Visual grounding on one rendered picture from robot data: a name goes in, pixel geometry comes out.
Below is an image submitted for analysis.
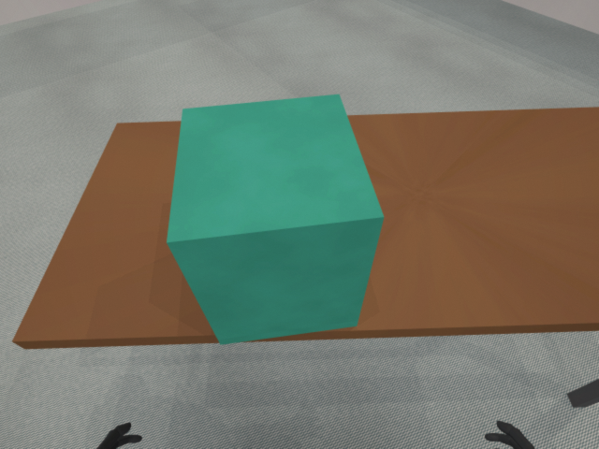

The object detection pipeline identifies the table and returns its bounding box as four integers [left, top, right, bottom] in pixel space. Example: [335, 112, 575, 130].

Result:
[12, 107, 599, 408]

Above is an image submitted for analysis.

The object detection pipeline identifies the right robot hand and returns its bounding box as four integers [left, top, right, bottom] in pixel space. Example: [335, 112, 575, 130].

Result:
[485, 421, 534, 449]

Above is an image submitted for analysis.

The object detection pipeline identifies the carton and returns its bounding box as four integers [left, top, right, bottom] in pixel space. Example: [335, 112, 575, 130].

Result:
[167, 94, 384, 345]

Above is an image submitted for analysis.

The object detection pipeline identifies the left robot hand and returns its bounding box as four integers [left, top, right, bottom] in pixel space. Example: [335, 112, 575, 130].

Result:
[96, 423, 142, 449]

